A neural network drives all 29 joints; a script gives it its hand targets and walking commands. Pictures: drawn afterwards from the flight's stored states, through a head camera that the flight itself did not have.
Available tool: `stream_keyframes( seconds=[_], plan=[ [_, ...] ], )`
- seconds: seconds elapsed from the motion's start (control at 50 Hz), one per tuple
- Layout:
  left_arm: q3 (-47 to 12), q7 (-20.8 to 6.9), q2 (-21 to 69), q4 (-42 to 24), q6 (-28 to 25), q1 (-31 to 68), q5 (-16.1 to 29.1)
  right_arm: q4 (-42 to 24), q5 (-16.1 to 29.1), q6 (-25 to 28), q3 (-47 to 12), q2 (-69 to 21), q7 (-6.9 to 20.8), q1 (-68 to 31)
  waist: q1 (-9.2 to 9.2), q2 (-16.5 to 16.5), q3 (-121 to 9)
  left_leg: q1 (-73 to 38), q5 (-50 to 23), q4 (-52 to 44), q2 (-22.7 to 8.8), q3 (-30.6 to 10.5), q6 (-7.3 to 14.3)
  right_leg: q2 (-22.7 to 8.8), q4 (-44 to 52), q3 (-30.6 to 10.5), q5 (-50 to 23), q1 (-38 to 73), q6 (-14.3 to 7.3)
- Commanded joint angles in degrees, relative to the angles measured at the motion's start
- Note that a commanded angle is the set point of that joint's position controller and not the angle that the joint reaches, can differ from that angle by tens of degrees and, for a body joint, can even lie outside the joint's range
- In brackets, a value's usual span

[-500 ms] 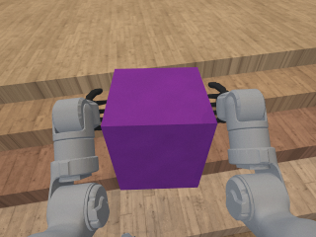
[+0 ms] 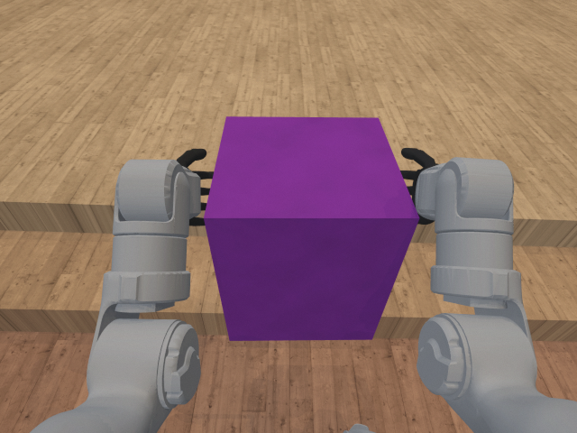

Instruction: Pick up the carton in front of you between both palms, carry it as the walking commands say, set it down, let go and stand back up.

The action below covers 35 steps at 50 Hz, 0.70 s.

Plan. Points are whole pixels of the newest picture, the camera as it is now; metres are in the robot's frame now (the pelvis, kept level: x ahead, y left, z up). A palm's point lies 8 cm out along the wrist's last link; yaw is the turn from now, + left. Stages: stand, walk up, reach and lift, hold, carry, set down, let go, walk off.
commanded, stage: carry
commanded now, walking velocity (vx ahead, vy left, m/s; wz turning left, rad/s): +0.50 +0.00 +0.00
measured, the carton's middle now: (301, 232) +0.39 +0.03 +0.11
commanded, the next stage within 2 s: none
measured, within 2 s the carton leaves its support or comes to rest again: neither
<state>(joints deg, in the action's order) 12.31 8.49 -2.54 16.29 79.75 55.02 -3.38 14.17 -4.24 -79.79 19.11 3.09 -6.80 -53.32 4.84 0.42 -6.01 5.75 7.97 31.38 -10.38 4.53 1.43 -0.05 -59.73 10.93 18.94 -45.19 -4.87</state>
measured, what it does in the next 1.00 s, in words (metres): climbs: left foot 0.13 m higher, then right foot 0.13 m higher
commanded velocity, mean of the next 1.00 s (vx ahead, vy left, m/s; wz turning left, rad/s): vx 0.50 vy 0.00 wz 0.00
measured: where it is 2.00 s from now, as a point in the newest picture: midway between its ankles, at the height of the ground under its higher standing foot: (285, 146)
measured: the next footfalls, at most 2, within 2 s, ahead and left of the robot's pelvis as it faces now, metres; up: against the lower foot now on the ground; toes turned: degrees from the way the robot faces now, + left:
left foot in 0.40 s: +0.42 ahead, +0.17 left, +0.26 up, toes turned +8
right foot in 0.86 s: +0.72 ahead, -0.07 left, +0.39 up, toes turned -6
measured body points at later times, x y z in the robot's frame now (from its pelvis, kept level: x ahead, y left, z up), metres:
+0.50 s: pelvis +0.30 +0.07 +0.14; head +0.32 +0.05 +0.59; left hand +0.70 +0.20 +0.31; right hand +0.68 -0.11 +0.30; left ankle +0.38 +0.16 -0.52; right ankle +0.15 -0.08 -0.51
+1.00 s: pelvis +0.61 +0.02 +0.29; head +0.64 +0.04 +0.74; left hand +0.98 +0.22 +0.44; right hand +1.03 -0.08 +0.45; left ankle +0.46 +0.15 -0.29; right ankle +0.68 -0.07 -0.38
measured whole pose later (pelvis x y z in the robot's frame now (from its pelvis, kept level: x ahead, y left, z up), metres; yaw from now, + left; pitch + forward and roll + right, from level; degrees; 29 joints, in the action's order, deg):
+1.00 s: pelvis +0.61 +0.02 +0.29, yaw +1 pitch +4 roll -5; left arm 10.5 9.7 -0.7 14.6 77.9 53.4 -2.1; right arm 13.3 -5.2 -79.5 21.3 4.3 -5.3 -53.7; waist 8.6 3.0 -1.5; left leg 27.0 12.4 85.0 -0.9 -7.9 1.8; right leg 1.7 -55.5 11.3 22.3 -37.4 -7.0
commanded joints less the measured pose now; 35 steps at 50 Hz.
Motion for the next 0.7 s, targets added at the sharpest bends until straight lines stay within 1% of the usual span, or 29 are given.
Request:
stream_keyframes(
  seconds=[0.0, 0.02, 0.04, 0.06, 0.08, 0.1, 0.14, 0.16, 0.18, 0.22, 0.24, 0.28, 0.3, 0.32, 0.34, 0.36, 0.38, 0.4, 0.42, 0.44, 0.46, 0.48, 0.5, 0.52, 0.54, 0.58, 0.62, 0.64, 0.68],
  plan=[
    [-28.8, -13.1, 67.9, -7.5, -3.3, 44.2, 30.2, 0.0, 19.2, 1.4, -23.8, -59.3, 13.1, -37.0, 1.99, -15.4, -38.6, 32.4, 8.2, 66.4, 17.7, -7.2, -2.7, -21.0, 26.7, -44.1, -68.9, 64.7, -17.2],
    [-28.6, -13.6, 69.7, -9.4, -3.9, 44.8, 31.4, -0.5, 17.3, 1.9, -23.9, -57.9, 12.5, -36.8, 2.62, -9.7, -43.4, 35.5, 7.7, 76.8, 15.9, -17.3, 0.5, -18.6, 26.1, -46.2, -57.1, 63.6, -17.9],
    [-28.7, -13.9, 70.5, -14.9, -5.0, 49.4, 32.3, -3.2, 17.7, 2.0, -24.3, -59.9, 12.3, -39.9, 2.21, -7.0, -38.7, 39.8, 6.8, 78.2, 13.7, -16.0, 1.8, -16.5, 26.3, -43.6, -35.9, 58.7, -15.9],
    [-29.3, -14.2, 70.9, -19.0, -5.4, 53.4, 32.9, -6.5, 18.1, 2.2, -25.0, -60.7, 12.0, -42.0, -0.38, -4.0, -32.1, 44.7, 7.0, 76.7, 10.9, -13.5, 3.0, -16.1, 28.4, -40.8, -19.9, 53.9, -11.8],
    [-30.6, -14.3, 72.4, -21.8, -5.5, 55.5, 33.9, -8.9, 18.7, 2.4, -25.7, -60.2, 11.5, -44.0, -2.43, -4.8, -28.7, 46.3, 7.2, 74.5, 8.9, -13.7, 4.3, -16.2, 30.0, -37.7, -14.0, 50.9, -10.4],
    [-31.4, -14.4, 72.6, -23.3, -5.4, 55.9, 34.2, -11.3, 19.2, 2.5, -27.3, -60.0, 11.0, -44.7, -2.36, -3.4, -25.4, 46.8, 6.3, 72.2, 7.7, -11.9, 4.9, -15.6, 31.5, -33.8, -4.2, 47.4, -8.5],
    [-31.5, -14.2, 70.9, -24.0, -4.7, 52.9, 33.6, -13.7, 19.7, 2.6, -30.2, -59.6, 10.2, -43.7, -1.8, -1.7, -23.4, 48.6, 9.4, 66.4, 6.8, -8.3, 5.0, -16.2, 34.9, -29.7, -3.1, 46.4, -8.5],
    [-31.8, -14.0, 69.8, -23.6, -4.3, 51.1, 32.8, -14.1, 19.9, 2.5, -31.5, -59.4, 9.9, -42.6, -1.33, -2.3, -22.8, 51.6, 9.8, 66.4, 6.3, -7.7, 5.1, -16.8, 35.6, -29.1, -8.8, 48.8, -8.8],
    [-31.4, -13.9, 68.1, -23.2, -3.7, 48.9, 31.7, -14.3, 20.3, 2.3, -32.7, -58.9, 9.8, -41.5, 0.19, -4.0, -23.1, 56.4, 12.0, 73.6, 7.4, -3.5, 5.6, -17.9, 36.9, -28.2, -16.4, 51.9, -11.1],
    [-30.5, -13.6, 64.1, -20.0, -2.6, 43.8, 29.1, -12.5, 20.7, 1.4, -34.2, -59.0, 9.8, -39.6, 2.9, -7.0, -21.0, 75.1, 22.8, 86.8, 6.2, -6.2, 6.2, -21.3, 38.5, -31.0, -17.6, 63.4, -12.2],
    [-30.1, -13.6, 62.3, -18.0, -2.1, 42.0, 27.8, -11.0, 20.8, 1.0, -34.6, -58.7, 9.9, -38.7, 3.72, -5.7, -19.1, 82.1, 26.7, 88.4, 5.1, -7.1, 6.4, -21.6, 39.5, -30.5, -14.9, 67.3, -11.4],
    [-29.4, -14.1, 60.6, -15.1, -1.4, 41.0, 26.9, -8.4, 20.6, 0.6, -34.7, -57.4, 10.0, -38.5, 1.8, -2.9, -14.7, 80.3, 25.9, 75.1, 3.4, -3.5, 5.7, -16.7, 43.8, -23.5, -7.2, 61.9, -7.1],
    [-28.7, -14.5, 60.2, -13.9, -1.1, 40.4, 26.7, -7.4, 20.6, 0.6, -34.5, -57.6, 10.0, -38.6, -0.07, -2.6, -14.3, 70.2, 21.4, 64.5, 2.7, -0.2, 4.8, -13.8, 48.0, -18.7, -10.1, 54.0, -6.7],
    [-28.3, -14.9, 60.0, -12.9, -0.9, 41.0, 26.6, -6.4, 20.8, 0.5, -34.3, -57.7, 9.9, -39.3, -0.92, -5.0, -12.5, 56.2, 17.8, 50.9, 3.1, 2.8, 4.7, -11.2, 53.8, -12.6, -13.0, 43.8, -6.5],
    [-27.2, -15.3, 60.0, -11.9, -0.8, 41.9, 26.3, -5.1, 21.1, 0.5, -34.2, -58.3, 9.9, -38.9, -3.7, -10.3, -14.1, 37.7, 11.5, 40.7, 4.7, 6.4, 5.6, -8.7, 55.1, -3.8, -27.6, 32.1, -6.1],
    [-26.3, -15.6, 60.6, -10.0, -0.4, 40.8, 26.3, -4.1, 21.5, 0.6, -33.7, -59.3, 9.7, -39.4, -5.58, -13.8, -17.2, 28.7, 5.4, 37.2, 8.5, 10.2, 6.3, -8.7, 50.6, -1.9, -56.2, 32.6, -6.1],
    [-25.2, -15.9, 60.7, -8.2, -0.3, 40.0, 25.7, -2.6, 22.3, 0.8, -33.5, -61.0, 9.8, -38.9, -7.93, -16.8, -21.7, 23.0, 3.1, 34.8, 12.1, 12.9, 7.1, -9.7, 42.4, -0.4, -79.1, 36.7, -5.5],
    [-24.4, -16.1, 61.2, -7.1, -0.3, 40.7, 24.6, -1.9, 22.8, 1.3, -33.6, -62.8, 9.8, -39.8, -12.35, -14.7, -27.3, 15.9, 1.5, 27.2, 14.5, 13.3, 7.3, -8.8, 26.7, -0.1, -89.4, 42.3, -3.2],
    [-23.6, -15.7, 61.0, -7.1, -0.7, 40.5, 22.8, -2.6, 23.8, 1.8, -34.6, -64.2, 10.0, -40.9, -16.58, -7.8, -33.6, 1.6, -7.7, 12.8, 14.3, 8.7, 8.0, -5.4, 7.0, -0.6, -83.4, 38.8, 0.4],
    [-22.8, -15.3, 60.8, -7.1, -1.2, 39.0, 21.4, -4.5, 26.3, 2.3, -35.1, -66.8, 10.8, -40.8, -17.41, -6.9, -32.6, -8.6, -10.9, -0.5, 12.7, 0.0, 7.1, -3.2, -4.9, -5.7, -48.1, 28.3, 1.0],
    [-21.8, -15.2, 61.5, -5.3, -1.4, 35.9, 20.3, -5.3, 27.7, 3.2, -34.8, -67.0, 11.4, -41.0, -13.03, 13.3, -35.9, -24.2, -61.0, 2.9, -9.4, -34.2, 18.4, 6.3, -34.4, -10.6, -0.7, 5.0, 5.8],
    [-19.9, -14.6, 59.9, -4.7, -2.1, 34.4, 18.2, -7.3, 29.5, 4.0, -36.0, -69.2, 11.8, -43.2, -13.33, 10.6, -44.1, -25.8, -60.3, 2.5, -9.2, -41.7, 22.6, 6.9, -49.3, -22.6, -1.7, 1.8, 3.3],
    [-19.9, -14.2, 61.0, -6.7, -2.5, 36.3, 17.8, -12.7, 30.9, 5.0, -36.8, -69.3, 12.1, -48.1, -12.05, 7.5, -40.9, -21.8, -36.5, 2.8, -8.1, -39.3, 21.3, 4.2, -53.2, -22.5, -2.2, -3.3, 1.9],
    [-20.3, -13.8, 60.9, -9.8, -2.8, 39.4, 17.4, -16.3, 32.4, 5.5, -37.9, -71.4, 12.5, -52.2, -9.7, 4.1, -33.6, -15.7, -12.8, 0.7, -6.9, -36.4, 16.9, 1.0, -51.1, -20.9, -2.5, -8.5, 0.5],
    [-21.3, -13.2, 60.1, -11.9, -2.9, 41.2, 17.6, -19.7, 33.9, 5.7, -39.1, -72.8, 12.9, -54.8, -8.1, 5.1, -28.4, -12.8, -3.7, -1.8, -5.7, -32.7, 14.2, -1.4, -47.2, -19.4, -2.4, -10.8, -0.3],
    [-23.6, -11.8, 58.7, -16.0, -3.4, 41.7, 17.8, -22.1, 34.9, 5.5, -40.1, -72.2, 13.4, -55.4, -7.89, 0.9, -22.4, -7.2, 10.6, -6.1, -5.5, -27.0, 11.7, -3.2, -43.1, -16.2, -3.2, -11.6, -0.9],
    [-24.2, -11.0, 56.9, -17.5, -3.7, 40.4, 17.2, -22.6, 34.2, 4.9, -40.1, -69.8, 13.2, -53.4, -8.12, 0.0, -19.9, -8.3, 4.2, -8.6, -5.9, -22.9, 12.6, -3.7, -37.3, -12.2, -0.2, -14.6, -0.8],
    [-25.3, -10.8, 57.2, -16.5, -3.1, 37.8, 17.4, -20.7, 33.5, 4.2, -39.5, -68.2, 13.0, -50.7, -10.1, 2.3, -21.0, -12.3, -5.7, -9.3, -6.8, -22.0, 14.1, -2.8, -44.5, -9.2, 0.4, -19.5, -1.2],
    [-26.8, -10.7, 56.3, -14.5, -1.9, 36.0, 17.6, -17.2, 31.3, 3.1, -38.4, -64.5, 12.7, -45.3, -12.94, 5.2, -20.6, -24.7, -8.3, -10.0, -9.9, -24.6, 15.9, -3.5, -57.9, -10.9, 10.9, -36.8, -2.2]
  ],
)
